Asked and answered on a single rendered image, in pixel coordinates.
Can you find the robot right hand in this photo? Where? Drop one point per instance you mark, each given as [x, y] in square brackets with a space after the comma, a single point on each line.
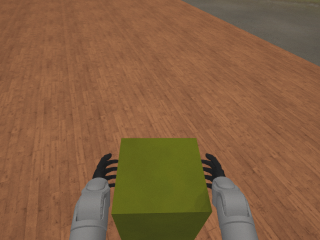
[215, 170]

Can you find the left robot forearm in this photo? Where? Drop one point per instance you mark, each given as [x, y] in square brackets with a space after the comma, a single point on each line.
[90, 217]

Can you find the carton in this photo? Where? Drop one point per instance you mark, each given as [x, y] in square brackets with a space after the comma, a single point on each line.
[160, 189]

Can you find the right robot forearm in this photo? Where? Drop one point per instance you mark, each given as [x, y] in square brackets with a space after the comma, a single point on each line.
[233, 211]

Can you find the robot left hand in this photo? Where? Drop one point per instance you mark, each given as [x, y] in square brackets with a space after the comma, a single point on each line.
[101, 169]

